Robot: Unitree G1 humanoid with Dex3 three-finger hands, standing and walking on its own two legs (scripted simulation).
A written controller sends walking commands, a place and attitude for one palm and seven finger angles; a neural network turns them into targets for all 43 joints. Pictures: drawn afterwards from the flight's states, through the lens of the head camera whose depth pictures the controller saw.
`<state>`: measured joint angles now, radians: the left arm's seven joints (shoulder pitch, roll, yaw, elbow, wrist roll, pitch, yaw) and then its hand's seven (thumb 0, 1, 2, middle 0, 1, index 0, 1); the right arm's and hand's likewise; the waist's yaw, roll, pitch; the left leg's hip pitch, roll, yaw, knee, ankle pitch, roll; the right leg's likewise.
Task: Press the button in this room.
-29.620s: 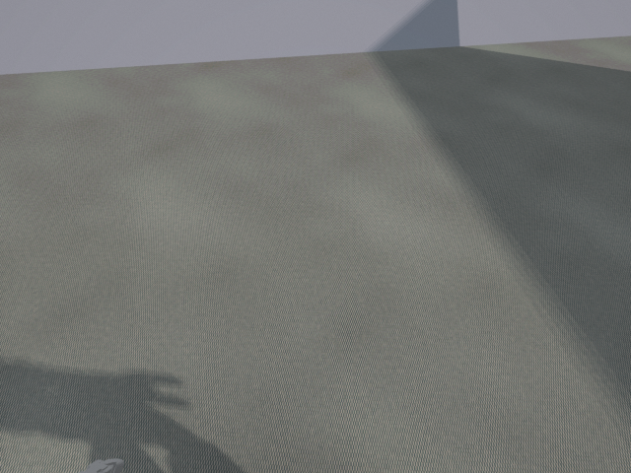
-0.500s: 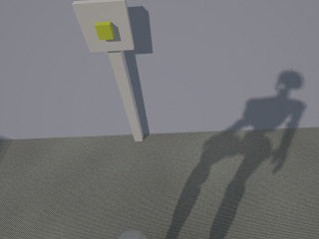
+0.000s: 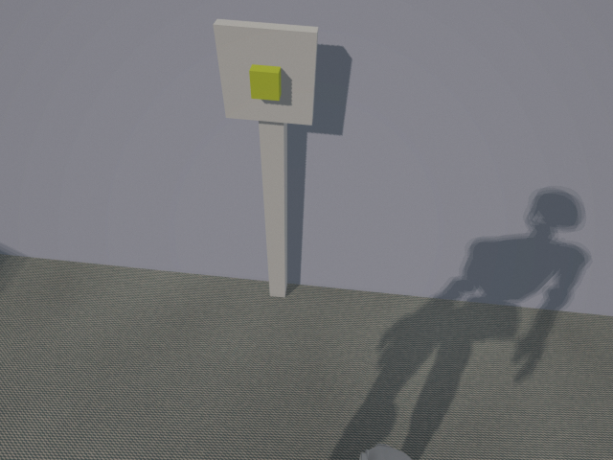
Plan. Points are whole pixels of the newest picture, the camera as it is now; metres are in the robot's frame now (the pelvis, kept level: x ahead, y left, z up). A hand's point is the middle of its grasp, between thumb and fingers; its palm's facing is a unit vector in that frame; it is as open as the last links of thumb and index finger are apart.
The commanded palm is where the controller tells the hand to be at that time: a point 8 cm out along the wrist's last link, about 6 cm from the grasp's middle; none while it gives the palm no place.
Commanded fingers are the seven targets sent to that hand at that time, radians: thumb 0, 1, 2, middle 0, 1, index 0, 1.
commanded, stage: take the last steps up to it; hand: left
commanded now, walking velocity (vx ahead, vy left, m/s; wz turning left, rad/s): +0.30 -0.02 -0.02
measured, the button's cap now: (266, 82) +0.77 +0.15 +0.11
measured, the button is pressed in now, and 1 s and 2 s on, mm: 0 0 0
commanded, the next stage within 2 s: come to a stop and stand still in 0.48 s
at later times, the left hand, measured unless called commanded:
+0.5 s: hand (235, 423) +0.21 +0.13 -0.17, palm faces +0.06 -0.98 -0.21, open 7.2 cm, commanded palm none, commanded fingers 0.00 0.90 0.90 -0.20 -0.30 -0.20 -0.30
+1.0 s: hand (224, 374) +0.29 +0.16 -0.18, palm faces +0.07 -0.96 -0.26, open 7.4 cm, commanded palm none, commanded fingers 0.00 0.90 0.90 -0.20 -0.30 -0.20 -0.30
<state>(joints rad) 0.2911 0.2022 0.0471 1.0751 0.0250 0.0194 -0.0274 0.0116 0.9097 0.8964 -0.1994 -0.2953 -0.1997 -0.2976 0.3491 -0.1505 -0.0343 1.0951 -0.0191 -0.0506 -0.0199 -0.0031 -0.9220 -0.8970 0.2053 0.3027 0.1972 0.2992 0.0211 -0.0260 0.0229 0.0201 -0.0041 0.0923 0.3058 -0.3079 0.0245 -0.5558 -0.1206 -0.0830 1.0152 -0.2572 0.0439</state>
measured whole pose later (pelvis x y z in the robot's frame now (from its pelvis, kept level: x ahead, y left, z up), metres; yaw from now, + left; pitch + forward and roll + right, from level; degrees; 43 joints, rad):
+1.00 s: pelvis +0.25 -0.05 -0.01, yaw +0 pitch +0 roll +0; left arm 0.20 0.22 0.07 1.02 0.02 0.05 0.03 0.01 0.91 0.90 -0.20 -0.30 -0.20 -0.30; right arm 0.07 -0.16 -0.06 1.03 -0.03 0.02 -0.03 -0.02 -0.92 -0.90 0.21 0.30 0.20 0.30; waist 0.02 -0.01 0.10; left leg -0.33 0.08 0.14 0.50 -0.16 0.01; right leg -0.42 -0.06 -0.03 0.96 -0.46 0.04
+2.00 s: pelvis +0.18 +0.00 -0.01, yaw +2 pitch -2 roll +0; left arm 0.38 0.18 0.00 1.03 0.03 0.02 0.02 0.01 0.91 0.90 -0.20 -0.30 -0.20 -0.30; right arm 0.28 -0.18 -0.01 0.97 -0.02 0.01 -0.01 0.00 -0.92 -0.90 0.21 0.30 0.20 0.30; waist 0.03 -0.02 0.00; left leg -0.20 -0.04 0.08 0.52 -0.28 0.07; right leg -0.28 -0.11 0.02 0.49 -0.17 0.04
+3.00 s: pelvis +0.21 -0.05 -0.01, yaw +1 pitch -2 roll +0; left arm 0.39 0.13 0.04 1.06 0.02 0.00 0.01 0.01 0.91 0.90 -0.20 -0.30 -0.20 -0.30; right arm 0.37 -0.15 -0.02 1.08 -0.03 -0.01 -0.02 0.00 -0.91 -0.90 0.20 0.30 0.19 0.30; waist 0.02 -0.01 0.00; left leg -0.19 0.03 0.06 0.56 -0.35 0.00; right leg -0.29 -0.02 0.01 0.56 -0.25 0.00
